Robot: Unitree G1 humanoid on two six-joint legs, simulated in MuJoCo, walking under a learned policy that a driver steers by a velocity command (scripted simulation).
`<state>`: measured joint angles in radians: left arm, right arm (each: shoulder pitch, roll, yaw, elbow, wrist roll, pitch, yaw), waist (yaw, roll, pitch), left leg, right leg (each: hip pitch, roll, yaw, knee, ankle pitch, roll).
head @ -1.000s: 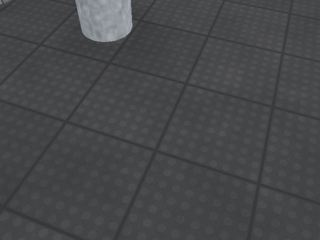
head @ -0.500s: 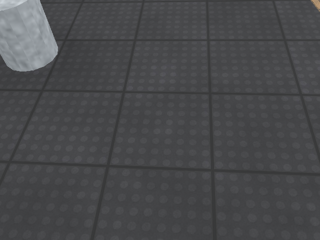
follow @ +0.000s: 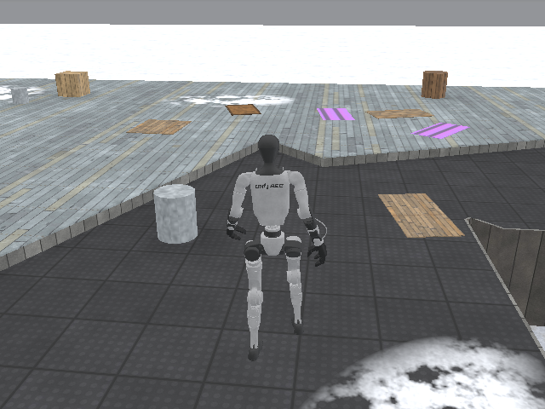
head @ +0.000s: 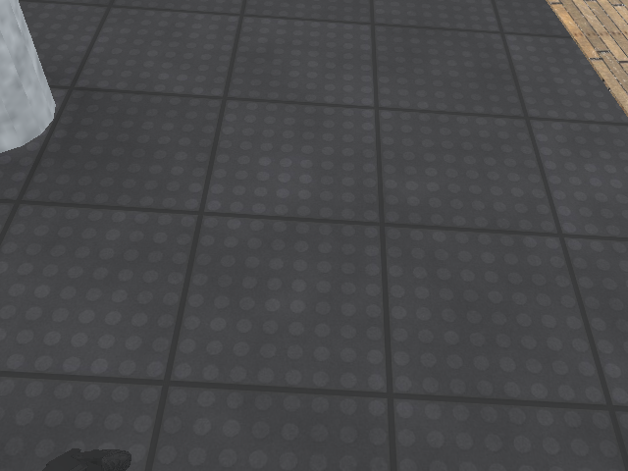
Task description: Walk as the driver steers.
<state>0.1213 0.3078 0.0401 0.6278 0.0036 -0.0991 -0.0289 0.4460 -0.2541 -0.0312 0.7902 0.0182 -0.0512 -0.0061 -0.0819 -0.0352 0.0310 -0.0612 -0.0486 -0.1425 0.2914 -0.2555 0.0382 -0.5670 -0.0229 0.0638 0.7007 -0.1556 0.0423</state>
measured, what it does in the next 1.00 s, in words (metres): walks ahead, turning left: right foot, then left foot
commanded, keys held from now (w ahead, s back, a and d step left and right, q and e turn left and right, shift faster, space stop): w+q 0.54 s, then w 0.10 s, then w+e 0.36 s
